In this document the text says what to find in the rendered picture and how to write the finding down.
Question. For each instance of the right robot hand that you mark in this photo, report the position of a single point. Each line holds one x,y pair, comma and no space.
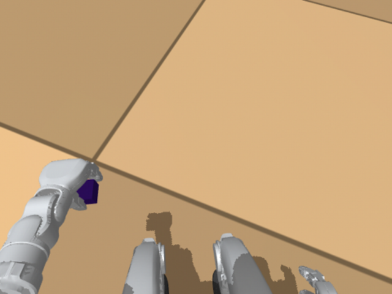
317,281

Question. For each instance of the left robot hand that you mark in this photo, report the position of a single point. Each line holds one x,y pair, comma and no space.
70,174

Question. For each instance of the left robot arm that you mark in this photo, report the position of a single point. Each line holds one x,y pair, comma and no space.
27,248

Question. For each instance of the small box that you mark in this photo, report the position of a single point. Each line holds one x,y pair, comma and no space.
89,191

